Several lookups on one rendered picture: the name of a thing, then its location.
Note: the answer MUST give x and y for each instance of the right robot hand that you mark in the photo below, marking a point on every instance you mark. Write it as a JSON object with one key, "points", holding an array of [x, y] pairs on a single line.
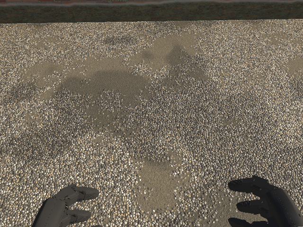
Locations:
{"points": [[275, 204]]}

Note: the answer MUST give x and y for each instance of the left robot hand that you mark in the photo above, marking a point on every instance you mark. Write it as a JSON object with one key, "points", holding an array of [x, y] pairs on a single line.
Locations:
{"points": [[54, 213]]}

